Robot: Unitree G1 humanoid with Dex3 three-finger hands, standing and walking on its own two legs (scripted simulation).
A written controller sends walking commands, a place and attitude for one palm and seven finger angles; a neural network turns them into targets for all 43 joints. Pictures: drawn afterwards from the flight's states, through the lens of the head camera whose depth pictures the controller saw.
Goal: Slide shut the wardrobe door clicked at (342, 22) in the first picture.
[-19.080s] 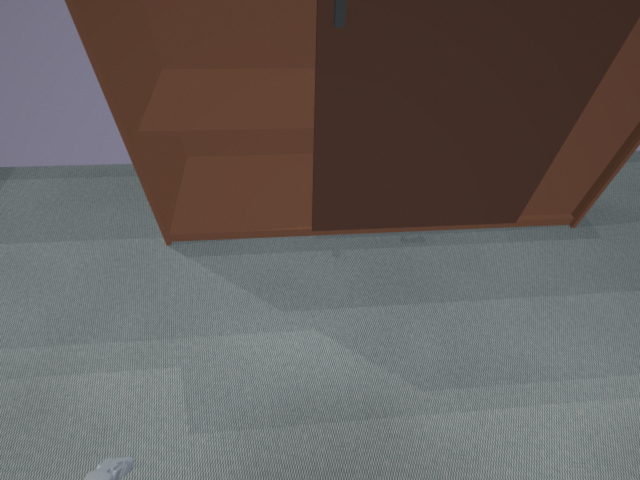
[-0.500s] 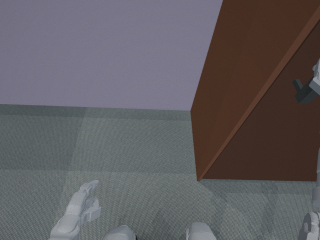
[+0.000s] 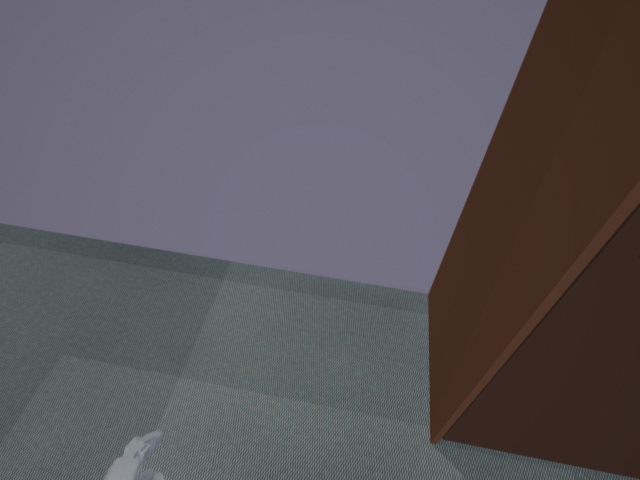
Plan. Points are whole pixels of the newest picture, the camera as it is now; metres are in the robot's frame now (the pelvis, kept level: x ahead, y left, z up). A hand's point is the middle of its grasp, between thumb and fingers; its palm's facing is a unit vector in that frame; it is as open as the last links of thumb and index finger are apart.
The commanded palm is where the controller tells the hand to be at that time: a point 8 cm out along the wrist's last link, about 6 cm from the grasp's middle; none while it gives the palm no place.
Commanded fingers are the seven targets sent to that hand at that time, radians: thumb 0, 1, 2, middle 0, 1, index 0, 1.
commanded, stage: stop walking and hold the door there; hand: right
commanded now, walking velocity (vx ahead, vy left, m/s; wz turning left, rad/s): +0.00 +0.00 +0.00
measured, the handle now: out of the picture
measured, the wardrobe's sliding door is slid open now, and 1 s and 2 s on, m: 0.00 0.00 0.00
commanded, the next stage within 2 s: none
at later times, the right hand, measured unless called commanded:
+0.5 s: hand out of the picture +0.34 -0.36 +0.18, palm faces +0.64 +0.73 -0.26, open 6.8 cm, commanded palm +0.29 -0.38 +0.18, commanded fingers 0.00 -0.90 -0.90 0.45 1.40 0.45 1.40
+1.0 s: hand out of the picture +0.33 -0.37 +0.18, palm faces +0.49 +0.85 -0.20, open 6.7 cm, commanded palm +0.29 -0.39 +0.18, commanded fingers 0.00 -0.90 -0.90 0.45 1.40 0.45 1.40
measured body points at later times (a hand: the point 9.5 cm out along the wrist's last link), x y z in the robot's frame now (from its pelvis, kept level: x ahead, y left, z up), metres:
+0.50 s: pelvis +0.02 -0.01 +0.00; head +0.00 +0.00 +0.45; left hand +0.17 +0.25 -0.09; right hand +0.30 -0.40 +0.20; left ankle +0.03 +0.11 -0.74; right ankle +0.04 -0.10 -0.74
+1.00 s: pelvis -0.04 -0.08 -0.01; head -0.01 -0.08 +0.44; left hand +0.13 +0.17 -0.10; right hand +0.30 -0.41 +0.19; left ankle -0.01 +0.08 -0.71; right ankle +0.01 -0.16 -0.74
